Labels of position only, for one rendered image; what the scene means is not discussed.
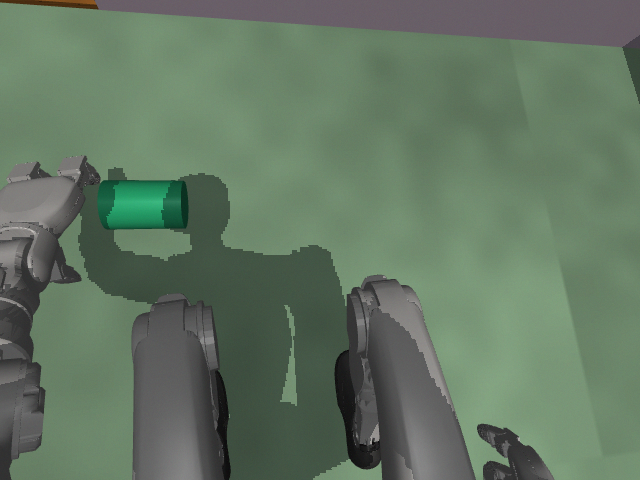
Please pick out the left robot foot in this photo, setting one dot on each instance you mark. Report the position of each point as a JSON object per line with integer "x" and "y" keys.
{"x": 221, "y": 430}

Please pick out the left robot arm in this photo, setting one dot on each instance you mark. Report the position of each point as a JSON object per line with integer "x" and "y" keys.
{"x": 27, "y": 256}

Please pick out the right robot hand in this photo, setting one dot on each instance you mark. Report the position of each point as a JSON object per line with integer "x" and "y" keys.
{"x": 524, "y": 461}

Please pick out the right robot foot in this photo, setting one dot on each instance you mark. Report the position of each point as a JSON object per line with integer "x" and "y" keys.
{"x": 364, "y": 457}

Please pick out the left robot hand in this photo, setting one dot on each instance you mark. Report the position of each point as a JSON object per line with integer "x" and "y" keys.
{"x": 33, "y": 196}

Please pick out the can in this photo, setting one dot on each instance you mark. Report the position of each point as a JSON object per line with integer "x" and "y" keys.
{"x": 143, "y": 204}

